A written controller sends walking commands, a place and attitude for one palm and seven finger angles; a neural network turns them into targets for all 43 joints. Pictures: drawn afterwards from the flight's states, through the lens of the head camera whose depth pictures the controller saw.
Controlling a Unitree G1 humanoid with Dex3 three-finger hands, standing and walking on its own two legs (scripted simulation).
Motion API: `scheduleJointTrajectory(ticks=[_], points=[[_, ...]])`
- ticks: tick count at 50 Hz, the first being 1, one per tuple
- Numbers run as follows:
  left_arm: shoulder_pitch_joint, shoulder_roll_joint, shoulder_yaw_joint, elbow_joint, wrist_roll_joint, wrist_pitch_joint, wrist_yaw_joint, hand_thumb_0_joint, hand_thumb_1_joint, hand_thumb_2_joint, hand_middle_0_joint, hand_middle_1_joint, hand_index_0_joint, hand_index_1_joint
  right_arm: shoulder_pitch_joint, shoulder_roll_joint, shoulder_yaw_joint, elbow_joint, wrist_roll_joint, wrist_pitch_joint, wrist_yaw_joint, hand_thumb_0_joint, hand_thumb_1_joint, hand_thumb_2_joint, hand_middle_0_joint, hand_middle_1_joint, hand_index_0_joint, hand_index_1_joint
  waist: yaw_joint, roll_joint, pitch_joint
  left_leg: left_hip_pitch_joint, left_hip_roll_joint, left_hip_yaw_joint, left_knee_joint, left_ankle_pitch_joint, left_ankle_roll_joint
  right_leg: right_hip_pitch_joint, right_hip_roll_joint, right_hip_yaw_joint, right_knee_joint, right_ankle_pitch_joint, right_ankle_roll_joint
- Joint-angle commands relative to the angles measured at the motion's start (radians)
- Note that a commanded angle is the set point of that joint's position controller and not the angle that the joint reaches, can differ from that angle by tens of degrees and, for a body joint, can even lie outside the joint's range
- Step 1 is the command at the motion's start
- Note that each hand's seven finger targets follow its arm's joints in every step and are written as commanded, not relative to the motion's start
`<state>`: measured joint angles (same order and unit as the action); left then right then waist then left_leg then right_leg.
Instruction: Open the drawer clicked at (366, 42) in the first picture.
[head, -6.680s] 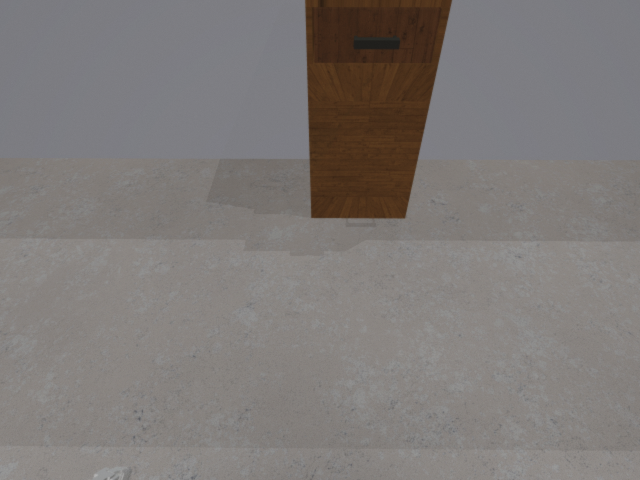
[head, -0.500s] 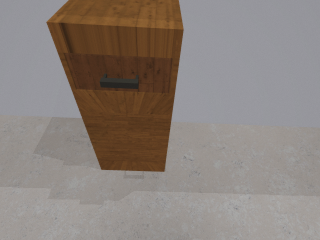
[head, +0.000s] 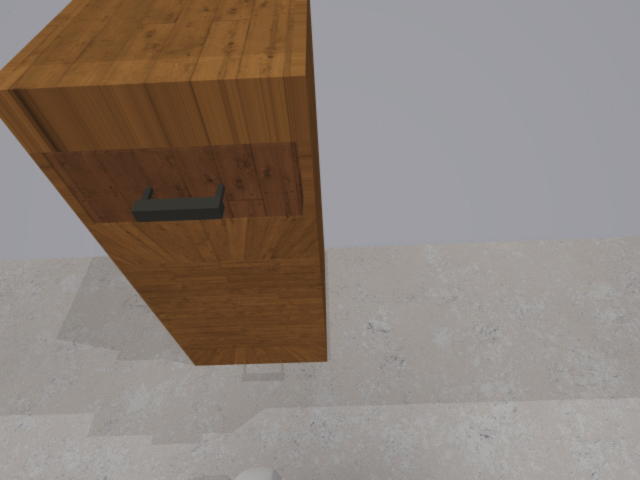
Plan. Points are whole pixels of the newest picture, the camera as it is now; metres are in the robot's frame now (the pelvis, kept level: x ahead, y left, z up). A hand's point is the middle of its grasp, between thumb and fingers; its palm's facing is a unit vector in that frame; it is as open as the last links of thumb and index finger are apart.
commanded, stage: come to a stop and stand still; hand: left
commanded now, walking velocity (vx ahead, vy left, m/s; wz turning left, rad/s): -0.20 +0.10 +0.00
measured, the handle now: (181, 200) +0.52 +0.26 +0.02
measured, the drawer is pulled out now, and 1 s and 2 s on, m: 0.00 0.00 0.00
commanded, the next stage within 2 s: look again from close up in 1.10 s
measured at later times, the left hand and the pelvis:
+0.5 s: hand out of the picture -0.03 +0.26 -0.17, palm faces +0.06 -0.98 -0.21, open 7.4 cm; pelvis -0.02 +0.07 +0.00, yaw +0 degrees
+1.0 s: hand out of the picture -0.07 +0.19 -0.17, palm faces +0.01 -0.99 -0.17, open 7.4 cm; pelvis -0.06 +0.04 +0.00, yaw -1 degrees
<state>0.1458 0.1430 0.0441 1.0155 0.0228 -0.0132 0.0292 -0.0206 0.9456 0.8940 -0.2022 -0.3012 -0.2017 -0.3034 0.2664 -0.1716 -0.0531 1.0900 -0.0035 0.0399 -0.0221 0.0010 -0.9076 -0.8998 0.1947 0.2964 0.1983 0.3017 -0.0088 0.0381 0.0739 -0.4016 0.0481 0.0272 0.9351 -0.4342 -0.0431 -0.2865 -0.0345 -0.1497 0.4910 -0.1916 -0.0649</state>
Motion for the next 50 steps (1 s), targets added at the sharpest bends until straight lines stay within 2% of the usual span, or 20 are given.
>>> scheduleJointTrajectory(ticks=[1,7,10,11,12,13,14,15,16,18,24,27,29,30,31,32,35,40,46,50], points=[[0.075,0.202,0.043,-0.04,0.002,0.012,0.019,0.0,0.9,0.9,-0.2,-0.3,-0.2,-0.3,0.043,-0.057,-0.016,-0.056,-0.007,0.015,0.003,0.0,-0.9,-0.9,0.2,0.3,0.2,0.3,0.025,-0.155,-0.107,-0.01,-0.004,-0.026,0.047,-0.004,-0.012,0.098,-0.326,0.218,-0.143,0.583,-0.139],[0.053,0.224,0.048,-0.061,0.014,0.026,0.016,0.0,0.9,0.9,-0.2,-0.3,-0.2,-0.3,-0.019,-0.058,-0.014,-0.11,-0.004,0.003,0.011,0.0,-0.9,-0.9,0.2,0.3,0.2,0.3,0.025,-0.222,-0.118,0.074,-0.018,-0.004,-0.148,0.003,0.003,0.072,-0.291,0.223,-0.143,0.373,-0.124],[0.053,0.221,0.046,-0.051,0.003,0.032,0.011,0.0,0.9,0.9,-0.2,-0.3,-0.2,-0.3,0.034,-0.063,-0.007,-0.093,-0.007,-0.016,0.009,0.0,-0.9,-0.9,0.2,0.3,0.2,0.3,-0.004,-0.186,-0.142,0.256,-0.029,0.033,-0.464,0.203,0.013,0.019,-0.237,0.205,-0.076,0.21,-0.05],[0.071,0.188,0.037,-0.049,-0.003,0.036,0.008,0.0,0.9,0.9,-0.2,-0.3,-0.2,-0.3,0.043,-0.093,-0.009,-0.091,-0.008,-0.027,0.01,0.0,-0.9,-0.9,0.2,0.3,0.2,0.3,-0.006,-0.075,-0.149,0.335,0.031,-0.024,-0.56,0.252,0.028,-0.044,-0.179,0.171,0.008,0.07,-0.007],[0.1,0.134,0.026,-0.065,-0.009,0.041,0.002,0.0,0.9,0.9,-0.2,-0.3,-0.2,-0.3,0.018,-0.169,-0.018,-0.117,-0.019,-0.034,0.009,0.0,-0.9,-0.9,0.2,0.3,0.2,0.3,0.009,0.178,-0.117,0.284,0.213,-0.23,-0.643,0.386,0.096,-0.113,-0.07,0.082,0.108,-0.14,0.057],[0.082,0.121,0.018,-0.069,-0.009,0.045,0.003,0.0,0.9,0.9,-0.2,-0.3,-0.2,-0.3,-0.041,-0.197,-0.016,-0.145,-0.022,-0.027,0.004,0.0,-0.9,-0.9,0.2,0.3,0.2,0.3,0.015,0.225,-0.055,0.141,0.301,-0.304,-0.709,0.447,0.172,-0.103,-0.021,0.078,0.245,-0.316,0.079],[0.07,0.128,0.019,-0.052,-0.003,0.058,0.008,0.0,0.9,0.9,-0.2,-0.3,-0.2,-0.3,-0.084,-0.182,-0.01,-0.146,-0.023,-0.031,-0.007,0.0,-0.9,-0.9,0.2,0.3,0.2,0.3,0.013,0.238,-0.053,0.099,0.275,-0.281,-0.736,0.433,0.178,-0.074,-0.018,0.15,0.347,-0.337,0.078],[0.078,0.139,0.023,-0.036,-0.003,0.062,0.004,0.0,0.9,0.9,-0.2,-0.3,-0.2,-0.3,-0.114,-0.168,-0.003,-0.147,-0.023,-0.03,-0.014,0.0,-0.9,-0.9,0.2,0.3,0.2,0.3,0.03,0.212,-0.033,0.094,0.236,-0.236,-0.723,0.423,0.177,-0.083,-0.012,0.178,0.415,-0.296,0.074],[0.111,0.14,0.023,-0.021,-0.001,0.059,0.0,0.0,0.9,0.9,-0.2,-0.3,-0.2,-0.3,-0.13,-0.153,0.002,-0.146,-0.02,-0.032,-0.016,0.0,-0.9,-0.9,0.2,0.3,0.2,0.3,0.046,0.154,-0.045,0.136,0.216,-0.199,-0.697,0.448,0.179,-0.105,-0.007,0.181,0.453,-0.268,0.071],[0.145,0.13,0.016,0.007,-0.001,0.051,-0.002,0.0,0.9,0.9,-0.2,-0.3,-0.2,-0.3,-0.125,-0.141,0.008,-0.138,-0.014,-0.038,-0.017,0.0,-0.9,-0.9,0.2,0.3,0.2,0.3,0.047,0.083,-0.065,0.201,0.183,-0.145,-0.687,0.461,0.184,-0.118,-0.008,0.174,0.479,-0.231,0.084],[0.124,0.092,-0.015,0.023,-0.005,0.041,0.004,0.0,0.9,0.9,-0.2,-0.3,-0.2,-0.3,-0.032,-0.131,0.003,-0.074,-0.009,-0.044,-0.017,0.0,-0.9,-0.9,0.2,0.3,0.2,0.3,0.0,0.067,-0.075,0.317,0.196,-0.17,-0.679,0.506,0.207,-0.034,-0.034,0.131,0.174,-0.26,0.101],[0.185,0.098,-0.022,0.064,-0.01,0.025,0.009,0.0,0.9,0.9,-0.2,-0.3,-0.2,-0.3,-0.016,-0.121,0.007,-0.043,0.0,-0.052,-0.015,0.0,-0.9,-0.9,0.2,0.3,0.2,0.3,0.021,0.036,-0.114,0.323,0.148,-0.141,-0.611,0.558,0.156,0.098,-0.036,0.128,-0.102,-0.064,0.093],[0.201,0.124,-0.025,0.086,-0.009,0.009,0.015,0.0,0.9,0.9,-0.2,-0.3,-0.2,-0.3,-0.016,-0.081,0.015,-0.035,0.009,-0.059,-0.009,0.0,-0.9,-0.9,0.2,0.3,0.2,0.3,0.007,-0.025,-0.092,0.265,0.073,-0.087,-0.586,0.446,0.084,0.152,-0.107,0.206,-0.167,0.12,0.06],[0.199,0.131,-0.028,0.085,-0.011,0.006,0.016,0.0,0.9,0.9,-0.2,-0.3,-0.2,-0.3,-0.01,-0.074,0.018,-0.031,0.008,-0.06,-0.005,0.0,-0.9,-0.9,0.2,0.3,0.2,0.3,0.001,-0.011,-0.098,0.279,0.055,-0.079,-0.595,0.428,0.071,0.139,-0.127,0.205,-0.151,0.145,0.049],[0.18,0.129,-0.025,0.089,-0.009,0.001,0.015,0.0,0.9,0.9,-0.2,-0.3,-0.2,-0.3,-0.007,-0.068,0.017,-0.02,0.002,-0.053,-0.004,0.0,-0.9,-0.9,0.2,0.3,0.2,0.3,-0.004,-0.136,-0.087,0.283,0.051,-0.067,-0.577,0.433,0.066,0.12,-0.107,0.207,-0.14,0.167,0.047],[0.175,0.113,-0.03,0.089,-0.012,-0.001,0.016,0.0,0.9,0.9,-0.2,-0.3,-0.2,-0.3,-0.003,-0.078,0.018,-0.011,-0.001,-0.052,-0.005,0.0,-0.9,-0.9,0.2,0.3,0.2,0.3,-0.004,-0.182,-0.069,0.297,0.053,-0.057,-0.578,0.411,0.066,0.095,-0.107,0.208,-0.151,0.155,0.047],[0.169,0.099,-0.035,0.089,-0.015,0.004,0.016,0.0,0.9,0.9,-0.2,-0.3,-0.2,-0.3,0.015,-0.076,0.026,0.016,-0.002,-0.048,-0.003,0.0,-0.9,-0.9,0.2,0.3,0.2,0.3,-0.005,-0.119,0.004,0.282,0.053,-0.06,-0.621,0.291,0.065,0.036,-0.094,0.209,-0.192,-0.036,0.048],[0.189,0.096,-0.035,0.094,-0.017,0.009,0.015,0.0,0.9,0.9,-0.2,-0.3,-0.2,-0.3,0.048,-0.061,0.036,0.042,-0.006,-0.039,-0.003,0.0,-0.9,-0.9,0.2,0.3,0.2,0.3,0.001,-0.054,0.067,0.23,0.042,-0.058,-0.64,0.19,0.058,-0.003,-0.085,0.22,-0.222,-0.162,0.042],[0.215,0.083,-0.031,0.096,-0.017,0.011,0.014,0.0,0.9,0.9,-0.2,-0.3,-0.2,-0.3,0.099,-0.045,0.035,0.055,-0.008,-0.036,-0.006,0.0,-0.9,-0.9,0.2,0.3,0.2,0.3,0.002,-0.041,0.069,0.207,0.043,-0.061,-0.63,0.144,0.056,-0.024,-0.074,0.225,-0.228,-0.22,0.038],[0.226,0.067,-0.031,0.098,-0.019,0.006,0.013,0.0,0.9,0.9,-0.2,-0.3,-0.2,-0.3,0.127,-0.027,0.035,0.062,-0.009,-0.041,-0.01,0.0,-0.9,-0.9,0.2,0.3,0.2,0.3,0.0,-0.054,0.038,0.215,0.043,-0.053,-0.611,0.19,0.057,-0.015,-0.075,0.229,-0.219,-0.192,0.034]])
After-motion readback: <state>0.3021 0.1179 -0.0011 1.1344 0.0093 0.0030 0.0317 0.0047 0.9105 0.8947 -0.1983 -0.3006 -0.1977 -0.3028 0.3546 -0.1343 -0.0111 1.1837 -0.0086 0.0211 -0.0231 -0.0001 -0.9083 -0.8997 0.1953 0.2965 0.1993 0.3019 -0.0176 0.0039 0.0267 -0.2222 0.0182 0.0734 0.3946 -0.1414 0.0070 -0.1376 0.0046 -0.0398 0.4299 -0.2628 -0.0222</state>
